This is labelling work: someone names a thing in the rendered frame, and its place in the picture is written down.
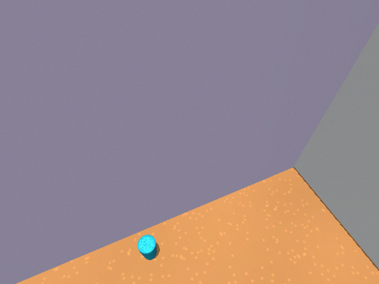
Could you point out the cup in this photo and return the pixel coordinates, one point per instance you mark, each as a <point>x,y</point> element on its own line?
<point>147,246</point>

